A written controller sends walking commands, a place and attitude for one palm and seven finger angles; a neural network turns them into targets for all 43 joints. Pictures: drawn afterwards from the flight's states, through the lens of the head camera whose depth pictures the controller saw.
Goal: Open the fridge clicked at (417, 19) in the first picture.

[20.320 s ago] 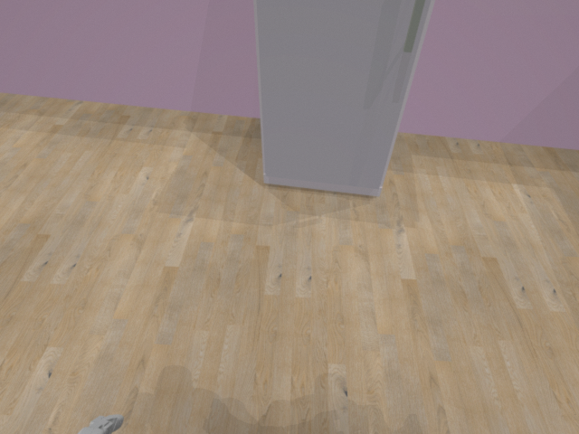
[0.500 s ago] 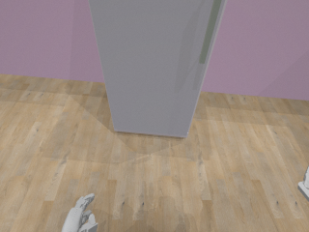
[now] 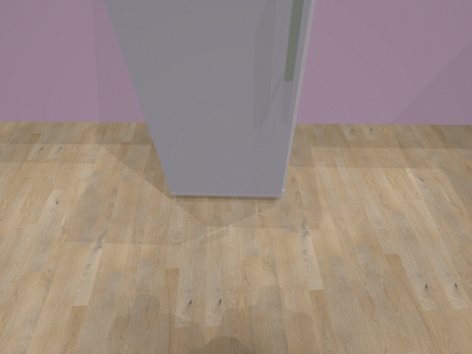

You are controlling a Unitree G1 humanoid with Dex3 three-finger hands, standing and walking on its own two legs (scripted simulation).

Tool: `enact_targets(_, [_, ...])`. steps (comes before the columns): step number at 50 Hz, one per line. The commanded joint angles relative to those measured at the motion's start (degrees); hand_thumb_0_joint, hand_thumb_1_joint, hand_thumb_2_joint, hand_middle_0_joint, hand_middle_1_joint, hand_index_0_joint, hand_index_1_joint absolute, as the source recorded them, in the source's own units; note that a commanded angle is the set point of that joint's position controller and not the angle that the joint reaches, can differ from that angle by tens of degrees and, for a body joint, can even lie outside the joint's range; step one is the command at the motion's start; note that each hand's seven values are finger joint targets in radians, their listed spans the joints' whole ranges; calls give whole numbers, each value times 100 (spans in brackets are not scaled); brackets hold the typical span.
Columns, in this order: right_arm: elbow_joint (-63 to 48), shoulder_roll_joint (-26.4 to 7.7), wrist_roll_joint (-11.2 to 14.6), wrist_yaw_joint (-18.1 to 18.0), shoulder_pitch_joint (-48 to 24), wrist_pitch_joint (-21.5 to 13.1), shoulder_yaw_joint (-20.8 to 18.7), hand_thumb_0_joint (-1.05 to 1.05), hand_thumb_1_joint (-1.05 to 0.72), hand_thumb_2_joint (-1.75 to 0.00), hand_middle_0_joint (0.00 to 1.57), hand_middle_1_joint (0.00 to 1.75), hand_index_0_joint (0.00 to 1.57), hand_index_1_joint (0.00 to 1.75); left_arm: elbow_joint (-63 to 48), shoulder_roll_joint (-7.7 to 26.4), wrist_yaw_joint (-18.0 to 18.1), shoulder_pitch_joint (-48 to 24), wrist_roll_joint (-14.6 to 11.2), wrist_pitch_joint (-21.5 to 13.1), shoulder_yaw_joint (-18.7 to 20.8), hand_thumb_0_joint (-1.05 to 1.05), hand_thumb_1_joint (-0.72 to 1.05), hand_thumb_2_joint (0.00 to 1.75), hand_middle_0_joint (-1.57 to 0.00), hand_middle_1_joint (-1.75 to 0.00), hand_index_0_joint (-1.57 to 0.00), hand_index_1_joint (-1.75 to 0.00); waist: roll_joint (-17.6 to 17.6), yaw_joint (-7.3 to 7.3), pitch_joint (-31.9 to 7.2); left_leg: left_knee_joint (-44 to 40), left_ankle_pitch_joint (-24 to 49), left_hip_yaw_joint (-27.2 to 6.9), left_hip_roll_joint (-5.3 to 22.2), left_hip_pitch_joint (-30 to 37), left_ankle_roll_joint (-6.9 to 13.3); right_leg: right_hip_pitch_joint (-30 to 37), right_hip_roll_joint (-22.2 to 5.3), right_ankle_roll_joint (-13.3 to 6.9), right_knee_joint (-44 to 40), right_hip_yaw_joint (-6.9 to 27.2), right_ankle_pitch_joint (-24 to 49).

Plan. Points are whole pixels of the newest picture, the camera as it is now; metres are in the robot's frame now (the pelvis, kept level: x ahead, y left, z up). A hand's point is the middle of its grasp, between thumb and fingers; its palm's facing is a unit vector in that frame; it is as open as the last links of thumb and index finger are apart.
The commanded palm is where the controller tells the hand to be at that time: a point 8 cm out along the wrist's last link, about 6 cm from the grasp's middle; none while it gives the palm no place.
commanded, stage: let the arm hang, fingers relaxed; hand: right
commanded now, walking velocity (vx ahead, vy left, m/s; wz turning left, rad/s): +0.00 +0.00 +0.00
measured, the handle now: (295, 10) +0.88 -0.12 +0.18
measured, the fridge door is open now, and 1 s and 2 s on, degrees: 0 0 0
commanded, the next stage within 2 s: look to check the result in 0.66 s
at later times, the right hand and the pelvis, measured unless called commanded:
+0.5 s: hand out of the picture +0.01 -0.18 -0.17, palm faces +0.00 +0.98 -0.18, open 7.3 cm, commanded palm none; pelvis +0.01 -0.01 +0.00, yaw +2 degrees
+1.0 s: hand out of the picture +0.04 -0.19 -0.17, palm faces -0.02 +0.97 -0.24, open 7.3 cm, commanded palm none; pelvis +0.02 +0.00 +0.00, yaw +2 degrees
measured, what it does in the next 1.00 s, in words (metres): stands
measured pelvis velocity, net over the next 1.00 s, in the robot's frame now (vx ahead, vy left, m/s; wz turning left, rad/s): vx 0.02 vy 0.00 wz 0.04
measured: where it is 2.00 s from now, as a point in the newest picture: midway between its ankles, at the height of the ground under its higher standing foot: outside the picture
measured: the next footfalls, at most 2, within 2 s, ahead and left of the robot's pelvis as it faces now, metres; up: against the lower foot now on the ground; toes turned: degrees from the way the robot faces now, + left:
none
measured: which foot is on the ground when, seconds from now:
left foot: down 0.00-1.00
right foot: down 0.00-1.00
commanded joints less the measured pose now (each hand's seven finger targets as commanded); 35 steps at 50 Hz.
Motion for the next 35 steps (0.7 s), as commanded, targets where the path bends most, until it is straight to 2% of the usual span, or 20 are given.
enact_targets(1, [-14, -502, 16, -60, 60, -229, -91, 0, -90, -90, 20, 30, 20, 30, -100, 648, 75, 110, -36, -194, 235, 0, 90, 90, -20, -30, -20, -30, -426, 108, -152, -606, -586, -744, 609, -8, 146, -53, -595, -42, -909, 714, -936])
enact_targets(8, [278, -351, 7, -110, 334, -202, -73, 0, -90, -90, 20, 30, 20, 30, 205, 479, 97, 415, -33, -186, 239, 0, 90, 90, -20, -30, -20, -30, -81, 105, 87, -555, -853, -754, 573, -251, 111, -78, -601, -89, -1002, 692, -1102])
enact_targets(12, [305, -291, 3, -130, 393, -202, -83, 0, -90, -90, 20, 30, 20, 30, 280, 402, 95, 511, -25, -203, 238, 0, 90, 90, -20, -30, -20, -30, -105, 112, 118, -469, -852, -767, 553, -294, 98, -116, -606, -94, -1072, 726, -1160])
enact_targets(14, [297, -293, -6, -142, 447, -208, -84, 0, -90, -90, 20, 30, 20, 30, 283, 408, 93, 471, -34, -215, 249, 0, 90, 90, -20, -30, -20, -30, -195, 65, 118, -425, -718, -748, 546, -264, 86, -130, -629, -109, -1080, 730, -1154])
enact_targets(18, [267, -235, -15, -147, 369, -203, -96, 0, -90, -90, 20, 30, 20, 30, 299, 339, 91, 469, -19, -230, 253, 0, 90, 90, -20, -30, -20, -30, -271, 77, 269, -365, -664, -762, 526, -311, 73, -235, -624, -100, -1201, 777, -1266])
enact_targets(24, [201, -268, -17, -149, 252, -252, -115, 0, -90, -90, 20, 30, 20, 30, 289, 363, 86, 420, -33, -275, 269, 0, 90, 90, -20, -30, -20, -30, -202, 82, 158, -408, -421, -812, 577, -233, 86, -80, -592, -77, -1069, 650, -839])
enact_targets(27, [185, -303, 0, -142, 118, -271, -121, 0, -90, -90, 20, 30, 20, 30, 321, 335, 82, 405, -25, -289, 257, 0, 90, 90, -20, -30, -20, -30, -306, 108, 115, -451, -361, -845, 623, -173, 99, -16, -562, -53, -1031, 577, -658])
enact_targets(29, [165, -371, -2, -140, 90, -285, -129, 0, -90, -90, 20, 30, 20, 30, 292, 414, 82, 367, -38, -291, 271, 0, 90, 90, -20, -30, -20, -30, -196, 99, 145, -497, -330, -854, 629, -179, 109, 34, -562, -55, -971, 568, -526])
enact_targets(31, [163, -370, 4, -130, 1, -279, -126, 0, -90, -90, 20, 30, 20, 30, 317, 405, 80, 345, -27, -284, 255, 0, 90, 90, -20, -30, -20, -30, -225, 128, 190, -533, -424, -865, 643, -209, 114, 43, -554, -38, -994, 551, -575])
enact_targets(35, [173, -443, 7, -122, -70, -296, -134, 0, -90, -90, 20, 30, 20, 30, 306, 494, 84, 247, -32, -295, 272, 0, 90, 90, -20, -30, -20, -30, -302, 137, 35, -554, -284, -874, 662, -134, 130, 209, -588, -44, -958, 542, -401])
